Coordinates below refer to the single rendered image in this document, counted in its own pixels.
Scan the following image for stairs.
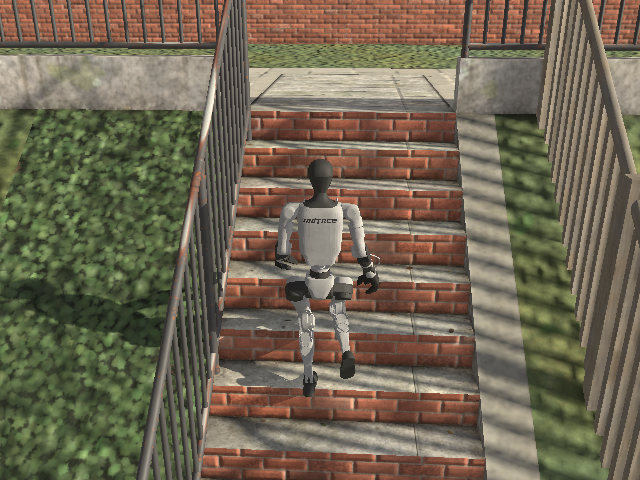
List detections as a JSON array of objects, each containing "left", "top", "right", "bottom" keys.
[{"left": 200, "top": 111, "right": 486, "bottom": 480}]

